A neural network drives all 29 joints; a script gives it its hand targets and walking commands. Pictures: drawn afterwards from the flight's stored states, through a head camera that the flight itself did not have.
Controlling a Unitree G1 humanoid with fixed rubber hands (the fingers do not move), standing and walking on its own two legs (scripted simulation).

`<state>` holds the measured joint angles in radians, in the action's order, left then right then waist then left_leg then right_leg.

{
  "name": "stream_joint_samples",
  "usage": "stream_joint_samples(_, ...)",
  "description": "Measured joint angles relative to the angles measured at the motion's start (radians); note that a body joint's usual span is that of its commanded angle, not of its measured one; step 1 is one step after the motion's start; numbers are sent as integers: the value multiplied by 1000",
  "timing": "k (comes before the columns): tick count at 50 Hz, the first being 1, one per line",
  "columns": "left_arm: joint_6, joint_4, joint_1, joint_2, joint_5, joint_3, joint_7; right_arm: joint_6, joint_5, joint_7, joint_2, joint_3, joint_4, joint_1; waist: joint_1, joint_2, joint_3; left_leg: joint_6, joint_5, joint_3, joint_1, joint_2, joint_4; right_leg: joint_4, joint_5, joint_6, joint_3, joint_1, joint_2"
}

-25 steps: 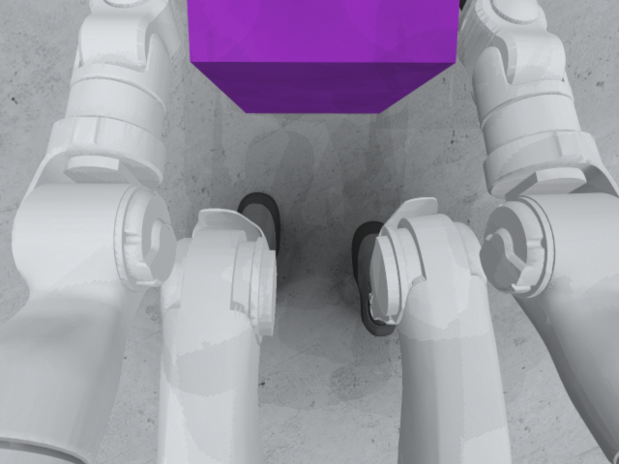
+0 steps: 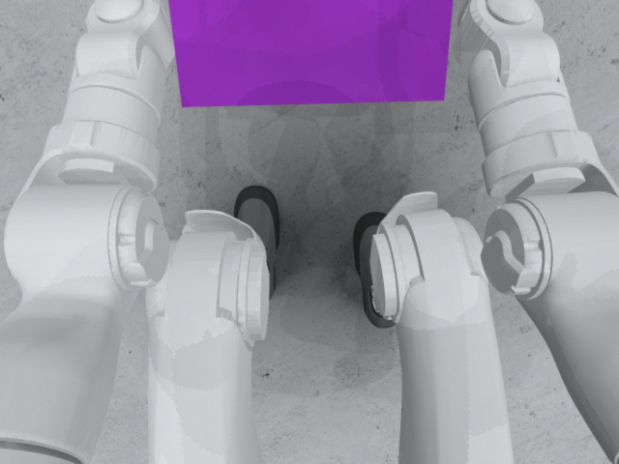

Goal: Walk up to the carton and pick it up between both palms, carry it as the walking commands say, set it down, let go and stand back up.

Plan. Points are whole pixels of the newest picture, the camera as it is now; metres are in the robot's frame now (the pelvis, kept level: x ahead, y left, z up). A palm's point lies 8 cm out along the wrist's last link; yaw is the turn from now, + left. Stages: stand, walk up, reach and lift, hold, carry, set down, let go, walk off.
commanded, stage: set down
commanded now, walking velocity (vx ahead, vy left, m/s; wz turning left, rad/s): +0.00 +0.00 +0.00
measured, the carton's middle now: (308, 9) +0.51 +0.01 -0.25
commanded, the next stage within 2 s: let go in 1.46 s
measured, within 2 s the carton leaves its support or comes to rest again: neither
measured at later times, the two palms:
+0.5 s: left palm out of the picture +0.55 +0.19 -0.13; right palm out of the picture +0.54 -0.17 -0.13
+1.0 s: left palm out of the picture +0.55 +0.20 +0.03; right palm out of the picture +0.53 -0.17 +0.02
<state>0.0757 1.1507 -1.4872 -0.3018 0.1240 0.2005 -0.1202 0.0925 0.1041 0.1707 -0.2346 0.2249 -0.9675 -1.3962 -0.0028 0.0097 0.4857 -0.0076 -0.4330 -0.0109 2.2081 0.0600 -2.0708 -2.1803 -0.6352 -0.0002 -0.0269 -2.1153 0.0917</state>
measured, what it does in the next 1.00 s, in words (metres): rises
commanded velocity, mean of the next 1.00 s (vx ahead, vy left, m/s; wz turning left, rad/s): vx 0.00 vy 0.00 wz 0.00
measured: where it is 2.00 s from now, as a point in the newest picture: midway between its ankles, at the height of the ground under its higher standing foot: (319, 277)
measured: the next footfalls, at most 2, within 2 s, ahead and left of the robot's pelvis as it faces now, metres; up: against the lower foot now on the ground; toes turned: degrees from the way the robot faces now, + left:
none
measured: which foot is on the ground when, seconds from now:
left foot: down 0.00-1.00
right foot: down 0.00-1.00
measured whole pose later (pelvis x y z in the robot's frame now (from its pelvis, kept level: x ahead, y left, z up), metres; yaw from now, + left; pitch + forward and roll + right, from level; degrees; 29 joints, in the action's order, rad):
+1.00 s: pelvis +0.00 +0.02 +0.13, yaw -2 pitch +24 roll -4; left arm 0.45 0.59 -1.32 -0.36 0.14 0.19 -0.13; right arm 0.43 0.13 0.15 -0.32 0.17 -0.56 -1.21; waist 0.01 0.00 0.52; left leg -0.03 -0.45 0.03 1.71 0.05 -1.73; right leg -1.77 -0.60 0.00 -0.03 -1.60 0.10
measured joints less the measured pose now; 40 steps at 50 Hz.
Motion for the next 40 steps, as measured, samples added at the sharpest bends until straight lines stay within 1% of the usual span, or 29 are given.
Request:
stream_joint_samples(4,-6,-40,0,-36,29,-2,-4,0,0,7,-27,-29,0,-9,0,9,36,0,0,0,-8,-4,0,0,3,0,0,5,3)
stream_joint_samples(10,-4,-49,15,-52,67,-6,-4,8,4,12,-65,-43,1,21,0,9,38,0,0,0,-9,-6,-1,0,4,0,0,6,4)
stream_joint_samples(14,20,-123,24,-57,77,-6,-5,38,24,15,-79,-54,64,38,1,9,39,0,1,-1,-10,-6,-3,0,4,0,0,9,4)
stream_joint_samples(21,108,-253,39,-57,77,-6,-9,125,26,29,-84,-57,191,47,10,-5,39,0,-4,0,-49,-6,-3,3,-2,0,0,51,4)
stream_joint_samples(28,207,-365,113,-57,51,-6,-13,207,26,31,-84,-57,247,81,15,-5,39,-7,-34,2,-153,-6,6,28,-31,0,0,168,4)
stream_joint_samples(32,252,-422,134,-57,39,-6,-13,239,26,28,-84,-57,277,105,14,-5,39,-16,-40,8,-214,-6,47,81,-31,0,0,234,5)
stream_joint_samples(40,324,-513,155,-57,25,-6,-13,291,26,-2,-84,-57,354,166,14,-5,39,-21,-38,25,-342,-6,169,227,-9,-1,0,363,7)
